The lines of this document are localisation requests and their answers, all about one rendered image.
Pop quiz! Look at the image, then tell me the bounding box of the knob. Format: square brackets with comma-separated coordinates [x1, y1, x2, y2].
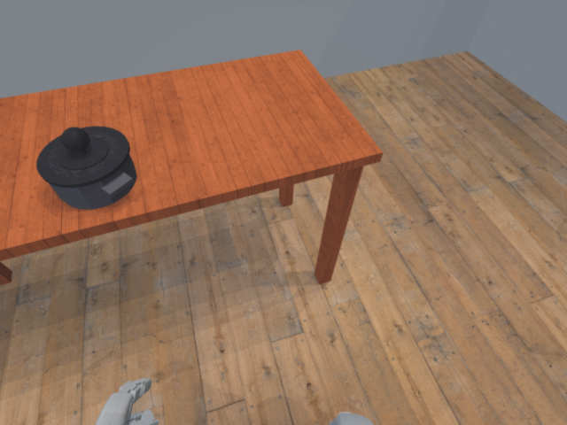
[61, 127, 90, 152]

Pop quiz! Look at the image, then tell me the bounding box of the left robot hand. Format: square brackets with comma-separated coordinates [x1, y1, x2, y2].
[96, 378, 159, 425]

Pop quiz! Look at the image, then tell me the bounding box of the table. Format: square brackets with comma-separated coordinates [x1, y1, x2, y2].
[0, 50, 383, 285]

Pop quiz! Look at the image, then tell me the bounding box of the lid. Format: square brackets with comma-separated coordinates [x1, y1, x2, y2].
[36, 127, 130, 188]

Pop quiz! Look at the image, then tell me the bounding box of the pot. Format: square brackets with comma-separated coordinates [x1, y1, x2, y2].
[49, 155, 137, 210]

